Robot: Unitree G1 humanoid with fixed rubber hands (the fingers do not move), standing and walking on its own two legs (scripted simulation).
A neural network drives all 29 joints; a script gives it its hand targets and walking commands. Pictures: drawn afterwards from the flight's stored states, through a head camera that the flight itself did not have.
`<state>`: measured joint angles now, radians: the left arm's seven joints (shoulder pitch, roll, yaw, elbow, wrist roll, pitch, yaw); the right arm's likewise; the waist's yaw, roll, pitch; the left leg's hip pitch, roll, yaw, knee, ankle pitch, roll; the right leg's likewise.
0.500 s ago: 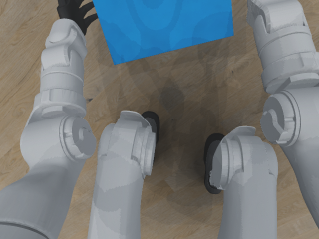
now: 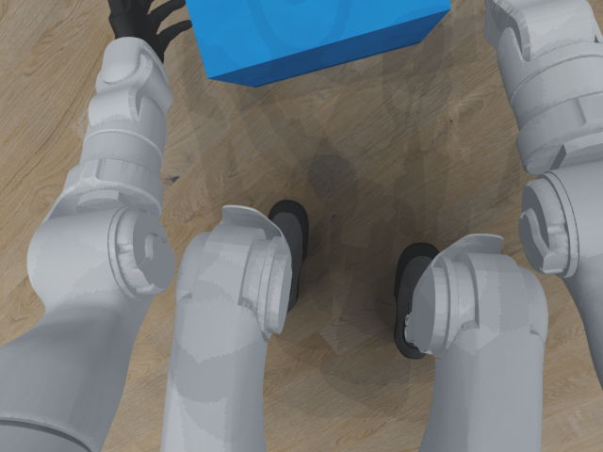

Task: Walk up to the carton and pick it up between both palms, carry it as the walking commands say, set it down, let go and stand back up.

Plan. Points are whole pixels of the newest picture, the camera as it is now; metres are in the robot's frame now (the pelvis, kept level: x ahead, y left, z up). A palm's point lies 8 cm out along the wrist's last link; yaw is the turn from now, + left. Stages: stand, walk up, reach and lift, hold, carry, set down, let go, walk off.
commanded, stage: set down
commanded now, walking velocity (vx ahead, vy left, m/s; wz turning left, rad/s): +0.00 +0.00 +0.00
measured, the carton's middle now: out of the picture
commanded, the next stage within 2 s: let go in 1.76 s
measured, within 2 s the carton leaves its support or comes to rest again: neither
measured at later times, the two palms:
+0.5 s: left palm (107, 47) +0.47 +0.29 -0.17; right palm out of the picture +0.57 -0.11 -0.17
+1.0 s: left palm out of the picture +0.48 +0.30 -0.02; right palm out of the picture +0.60 -0.12 -0.01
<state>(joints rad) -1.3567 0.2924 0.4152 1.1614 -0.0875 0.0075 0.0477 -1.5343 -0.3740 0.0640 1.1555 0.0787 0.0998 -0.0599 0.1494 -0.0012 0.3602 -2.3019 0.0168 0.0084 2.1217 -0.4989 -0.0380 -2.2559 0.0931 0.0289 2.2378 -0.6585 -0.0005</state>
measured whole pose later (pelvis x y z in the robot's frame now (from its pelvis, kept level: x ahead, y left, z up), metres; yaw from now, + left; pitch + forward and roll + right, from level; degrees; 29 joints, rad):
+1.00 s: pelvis +0.00 +0.01 +0.09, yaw +0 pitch +44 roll +1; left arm -1.17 0.28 0.38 0.84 -0.15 0.18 0.07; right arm -1.45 -0.47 -0.07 1.06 0.05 0.23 0.02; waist 0.17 -0.04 0.10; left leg -2.15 0.01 0.00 1.83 -0.44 -0.01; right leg -2.08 0.04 0.01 1.92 -0.60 0.00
